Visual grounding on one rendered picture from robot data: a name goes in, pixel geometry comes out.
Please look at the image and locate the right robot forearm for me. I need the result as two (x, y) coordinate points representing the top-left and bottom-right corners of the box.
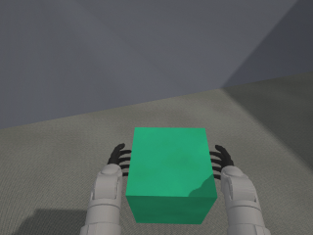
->
(220, 165), (271, 235)

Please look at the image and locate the robot right hand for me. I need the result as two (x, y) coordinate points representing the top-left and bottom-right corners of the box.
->
(209, 145), (234, 180)

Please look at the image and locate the left robot forearm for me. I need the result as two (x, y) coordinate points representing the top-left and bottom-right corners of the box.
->
(79, 164), (123, 235)

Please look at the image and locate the robot left hand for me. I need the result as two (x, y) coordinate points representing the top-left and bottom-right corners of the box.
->
(107, 143), (132, 176)

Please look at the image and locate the carton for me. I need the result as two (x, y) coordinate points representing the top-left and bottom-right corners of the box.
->
(125, 127), (218, 224)

